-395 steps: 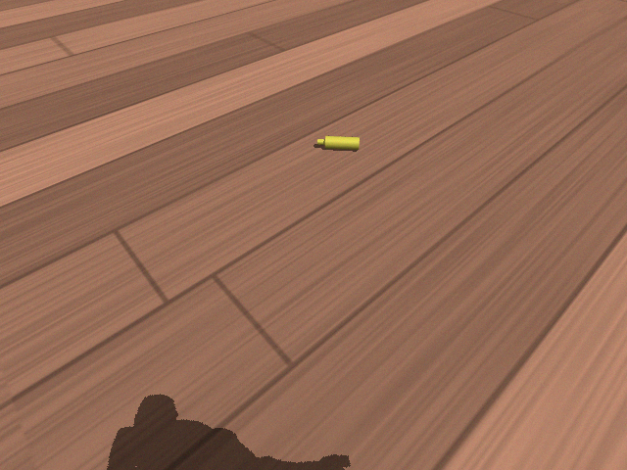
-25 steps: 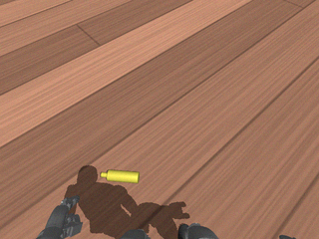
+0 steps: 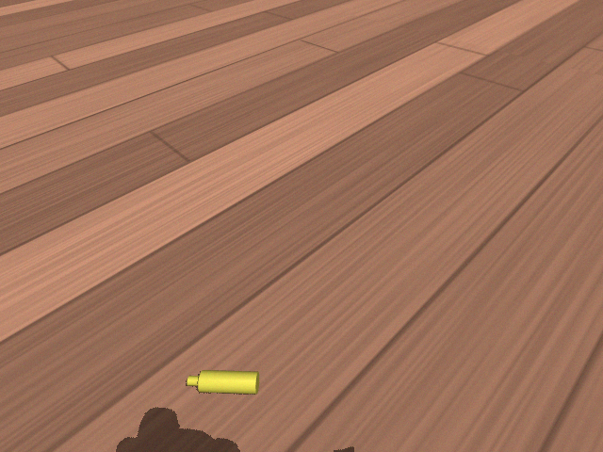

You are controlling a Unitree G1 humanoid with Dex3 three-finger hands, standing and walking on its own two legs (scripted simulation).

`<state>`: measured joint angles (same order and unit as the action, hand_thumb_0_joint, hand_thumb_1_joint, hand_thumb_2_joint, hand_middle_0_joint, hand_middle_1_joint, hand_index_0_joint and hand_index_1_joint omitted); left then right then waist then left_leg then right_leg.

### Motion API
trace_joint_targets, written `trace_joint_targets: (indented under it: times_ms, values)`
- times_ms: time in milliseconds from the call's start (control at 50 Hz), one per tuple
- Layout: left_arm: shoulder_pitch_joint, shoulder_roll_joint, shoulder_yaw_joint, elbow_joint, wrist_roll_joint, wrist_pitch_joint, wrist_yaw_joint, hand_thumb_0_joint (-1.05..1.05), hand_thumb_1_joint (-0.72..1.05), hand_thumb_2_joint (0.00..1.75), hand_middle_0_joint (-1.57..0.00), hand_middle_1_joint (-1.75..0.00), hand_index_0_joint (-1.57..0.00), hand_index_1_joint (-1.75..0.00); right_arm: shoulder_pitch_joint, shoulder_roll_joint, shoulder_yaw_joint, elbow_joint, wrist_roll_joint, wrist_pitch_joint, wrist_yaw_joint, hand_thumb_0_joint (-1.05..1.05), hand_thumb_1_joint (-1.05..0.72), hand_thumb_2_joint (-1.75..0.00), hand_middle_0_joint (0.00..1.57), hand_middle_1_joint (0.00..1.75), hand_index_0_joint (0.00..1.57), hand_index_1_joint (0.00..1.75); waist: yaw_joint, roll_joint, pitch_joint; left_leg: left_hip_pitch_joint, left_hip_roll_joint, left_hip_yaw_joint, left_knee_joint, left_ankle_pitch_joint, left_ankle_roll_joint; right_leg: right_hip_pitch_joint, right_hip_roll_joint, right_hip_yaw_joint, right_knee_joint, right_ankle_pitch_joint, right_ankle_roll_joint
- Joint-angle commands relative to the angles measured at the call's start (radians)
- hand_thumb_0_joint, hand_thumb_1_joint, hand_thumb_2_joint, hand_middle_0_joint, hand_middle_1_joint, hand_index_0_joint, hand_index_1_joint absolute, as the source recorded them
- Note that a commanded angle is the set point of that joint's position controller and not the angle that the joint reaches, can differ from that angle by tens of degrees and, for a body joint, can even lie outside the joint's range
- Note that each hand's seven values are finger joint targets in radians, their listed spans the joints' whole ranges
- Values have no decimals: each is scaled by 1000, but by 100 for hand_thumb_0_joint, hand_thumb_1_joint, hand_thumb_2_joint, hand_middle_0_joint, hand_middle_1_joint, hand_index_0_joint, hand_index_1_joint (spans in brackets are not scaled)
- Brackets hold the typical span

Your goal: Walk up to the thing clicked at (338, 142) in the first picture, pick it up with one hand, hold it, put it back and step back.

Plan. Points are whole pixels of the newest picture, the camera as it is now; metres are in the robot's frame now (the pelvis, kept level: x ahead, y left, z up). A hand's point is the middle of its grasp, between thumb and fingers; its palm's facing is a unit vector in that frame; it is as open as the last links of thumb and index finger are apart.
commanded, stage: walk up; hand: left
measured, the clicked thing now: (222, 381) +0.51 +0.34 -0.73
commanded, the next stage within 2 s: none
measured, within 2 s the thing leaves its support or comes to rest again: neither
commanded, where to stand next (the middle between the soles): +0.08 +0.01 m, yaw +0 degrees
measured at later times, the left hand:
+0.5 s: hand out of the picture +0.08 +0.30 -0.17, palm faces -0.03 -0.94 -0.33, open 7.4 cm
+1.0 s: hand out of the picture +0.03 +0.28 -0.15, palm faces +0.04 -0.93 -0.36, open 7.4 cm
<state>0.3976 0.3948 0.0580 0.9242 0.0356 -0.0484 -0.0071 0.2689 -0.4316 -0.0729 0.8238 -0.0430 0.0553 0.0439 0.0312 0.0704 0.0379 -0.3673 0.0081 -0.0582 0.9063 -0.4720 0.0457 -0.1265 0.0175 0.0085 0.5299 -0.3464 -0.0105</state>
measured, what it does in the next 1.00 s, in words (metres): steps on the spot: left foot, then right foot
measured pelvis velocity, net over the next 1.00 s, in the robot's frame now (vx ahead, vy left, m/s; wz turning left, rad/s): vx -0.04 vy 0.01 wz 0.05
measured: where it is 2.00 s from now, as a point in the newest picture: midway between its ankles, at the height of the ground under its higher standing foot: outside the picture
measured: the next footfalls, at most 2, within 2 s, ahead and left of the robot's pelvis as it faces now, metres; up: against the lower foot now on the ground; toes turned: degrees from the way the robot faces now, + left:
left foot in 0.24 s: +0.16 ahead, +0.17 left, +0.00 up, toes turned +2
right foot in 0.58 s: +0.03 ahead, -0.12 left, +0.00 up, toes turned +2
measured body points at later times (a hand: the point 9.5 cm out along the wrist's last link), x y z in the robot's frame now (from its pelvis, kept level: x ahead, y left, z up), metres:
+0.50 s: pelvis +0.01 +0.04 -0.01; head +0.05 +0.07 +0.43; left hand +0.08 +0.35 -0.15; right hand +0.13 -0.26 -0.11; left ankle +0.12 +0.17 -0.73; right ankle -0.01 -0.11 -0.70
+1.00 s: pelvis -0.04 +0.01 -0.01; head -0.01 +0.02 +0.44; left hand +0.02 +0.33 -0.13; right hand +0.05 -0.28 -0.13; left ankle -0.05 +0.12 -0.73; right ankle -0.02 -0.10 -0.72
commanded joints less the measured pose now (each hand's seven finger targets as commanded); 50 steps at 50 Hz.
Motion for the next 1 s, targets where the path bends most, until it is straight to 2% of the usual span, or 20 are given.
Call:
trace_joint_targets:
  times_ms: [0,160,220,260,280,340,500,560,580,600,620,640,700,800,860,880,900,920,940,980]
  values:
    - [-82,291,79,-108,-17,-49,26,0,90,90,-20,-30,-20,-30,-44,-191,-59,-99,24,-57,10,0,-90,-90,20,30,20,30,-38,-190,183,-318,30,-110,71,105,-34,29,-282,324,-328,-120,-185]
    - [-127,249,47,-153,-23,-17,23,0,90,90,-20,-30,-20,-30,-35,-122,-39,-32,43,-71,-4,0,-90,-90,20,30,20,30,-23,-301,46,133,3,68,-290,331,-58,-154,-184,3,-61,483,-128]
    - [-105,183,22,-157,-44,20,27,0,90,90,-20,-30,-20,-30,65,-163,-54,22,30,-87,-37,0,-90,-90,20,30,20,30,-75,-116,-23,324,-7,75,-407,527,-26,-222,-105,6,223,344,-72]
    - [12,133,9,-137,-63,47,35,0,90,90,-20,-30,-20,-30,50,-250,-55,-9,24,-105,-54,0,-90,-90,20,30,20,30,-30,84,-136,283,342,-440,-515,590,135,-233,41,78,470,-235,-17]
    - [-7,191,22,-100,-60,66,45,0,90,90,-20,-30,-20,-30,-14,-265,-56,-8,37,-103,-55,0,-90,-90,20,30,20,30,-30,90,-137,177,372,-520,-562,371,208,-180,-17,132,527,-278,-30]
    - [-35,215,35,-72,-49,73,29,0,90,90,-20,-30,-20,-30,-127,-214,-39,-29,27,-94,-63,0,-90,-90,20,30,20,30,0,76,-60,81,244,-277,-566,143,121,-218,-30,149,523,-204,-40]
    - [-23,194,59,-38,-16,81,3,0,90,90,-20,-30,-20,-30,-126,-243,-59,-33,10,-75,-68,0,-90,-90,20,30,20,30,-15,165,-64,28,271,-219,-530,124,165,-173,-29,0,272,-168,-12]
    - [35,189,81,-16,7,79,-9,0,90,90,-20,-30,-20,-30,-142,-212,-50,-38,19,-57,-75,0,-90,-90,20,30,20,30,25,94,-57,-110,221,-151,-427,92,93,-18,-21,-9,44,-44,-46]
    - [6,224,85,-50,4,83,-5,0,90,90,-20,-30,-20,-30,-155,-159,-33,-60,31,-43,-76,0,-90,-90,20,30,20,30,27,-13,24,-150,139,-75,-263,222,41,-117,-107,122,-66,-16,-80]
    - [-67,296,99,-103,15,83,-6,0,90,90,-20,-30,-20,-30,-156,-106,-23,-72,46,-42,-84,0,-90,-90,20,30,20,30,17,-230,81,-231,-46,34,-50,75,-19,-209,-302,409,-192,109,-163]
    - [-177,354,99,-154,20,81,-7,0,90,90,-20,-30,-20,-30,-168,-142,-40,-63,48,-38,-102,0,-90,-90,20,30,20,30,15,-303,83,-154,-89,4,155,-154,-25,-337,-419,489,-207,280,-274]
    - [-214,327,93,-171,18,75,-4,0,90,90,-20,-30,-20,-30,-134,-167,-47,-51,43,-40,-104,0,-90,-90,20,30,20,30,-8,-279,79,-78,-70,-39,245,-159,-19,-385,-424,471,-166,448,-296]
    - [-229,202,67,-174,7,62,14,0,90,90,-20,-30,-20,-30,-55,-125,-32,-30,61,-47,-90,0,-90,-90,20,30,20,30,-52,-198,-8,-172,-116,-45,303,-47,-12,-123,-229,171,8,761,-205]
    - [-125,204,63,-158,6,44,25,0,90,90,-20,-30,-20,-30,-90,-121,-4,-35,52,-78,-77,0,-90,-90,20,30,20,30,36,-222,-151,-138,-30,19,-135,-35,-43,172,-257,222,29,459,-213]
    - [-166,219,51,-162,-22,52,13,0,90,90,-20,-30,-20,-30,2,-107,-7,14,27,-102,-75,0,-90,-90,20,30,20,30,-28,-216,-145,171,-36,36,-578,171,-19,-11,-247,164,155,450,-160]
    - [-145,166,28,-163,-28,51,12,0,90,90,-20,-30,-20,-30,-4,-140,-18,15,15,-113,-79,0,-90,-90,20,30,20,30,-25,-133,-151,318,56,-138,-589,287,19,-154,-193,125,245,347,-93]
    - [-110,101,12,-157,-36,48,10,0,90,90,-20,-30,-20,-30,-64,-205,-26,-4,2,-119,-80,0,-90,-90,20,30,20,30,17,60,-144,424,234,-387,-542,535,84,-370,-67,36,326,-29,-19]
    - [-149,143,26,-141,-34,53,21,0,90,90,-20,-30,-20,-30,-93,-251,-27,-16,7,-119,-76,0,-90,-90,20,30,20,30,-1,19,-105,314,353,-467,-507,485,206,-364,-54,25,307,-259,3]
    - [-196,198,37,-124,-26,44,25,0,90,90,-20,-30,-20,-30,-107,-277,-35,-2,23,-119,-71,0,-90,-90,20,30,20,30,-22,39,-52,115,387,-471,-521,454,259,-223,-105,72,304,-240,-8]
    - [-210,184,37,-103,-27,28,10,0,90,90,-20,-30,-20,-30,-160,-181,1,5,27,-117,-63,0,-90,-90,20,30,20,30,2,12,2,70,220,-207,-479,498,153,-129,-75,47,162,-122,-20]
